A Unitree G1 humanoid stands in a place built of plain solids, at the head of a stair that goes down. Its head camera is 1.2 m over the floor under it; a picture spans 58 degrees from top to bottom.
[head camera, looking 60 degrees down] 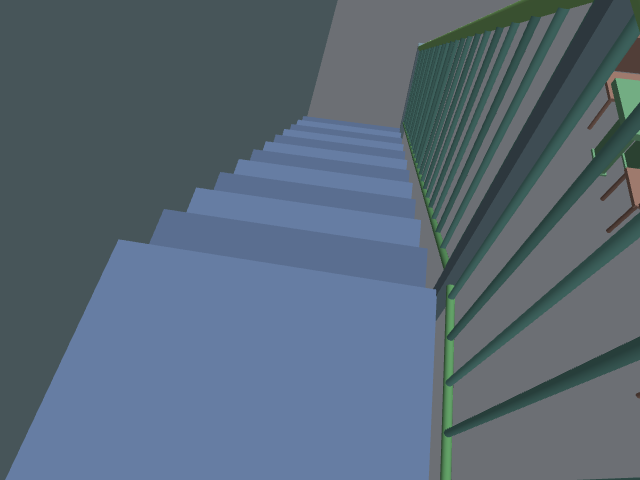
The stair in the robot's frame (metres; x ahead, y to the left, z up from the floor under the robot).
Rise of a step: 0.19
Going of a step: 0.25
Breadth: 1.01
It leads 10 degrees to the right of straight ahead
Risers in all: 12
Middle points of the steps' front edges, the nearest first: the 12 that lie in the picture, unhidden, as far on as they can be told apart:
0.61 0.15 0.00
0.85 0.10 -0.19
1.10 0.06 -0.38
1.34 0.02 -0.56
1.59 -0.03 -0.75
1.83 -0.07 -0.94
2.07 -0.11 -1.13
2.32 -0.15 -1.31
2.56 -0.20 -1.50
2.81 -0.24 -1.69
3.05 -0.28 -1.88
3.30 -0.33 -2.07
